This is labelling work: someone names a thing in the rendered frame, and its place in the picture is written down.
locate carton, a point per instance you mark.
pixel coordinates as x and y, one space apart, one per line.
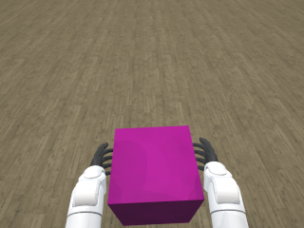
154 177

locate robot left forearm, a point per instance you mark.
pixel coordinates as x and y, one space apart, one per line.
87 199

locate right robot hand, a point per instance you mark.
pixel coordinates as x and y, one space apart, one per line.
208 153

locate robot right forearm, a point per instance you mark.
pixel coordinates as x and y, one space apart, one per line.
224 197

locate left robot hand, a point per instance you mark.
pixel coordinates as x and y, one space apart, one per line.
99 158

